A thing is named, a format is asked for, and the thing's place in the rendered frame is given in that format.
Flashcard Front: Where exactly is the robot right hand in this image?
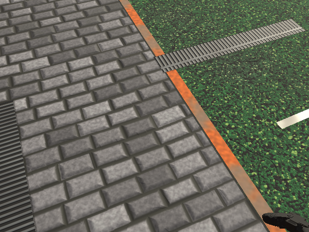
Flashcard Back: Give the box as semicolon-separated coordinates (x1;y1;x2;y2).
262;212;309;232

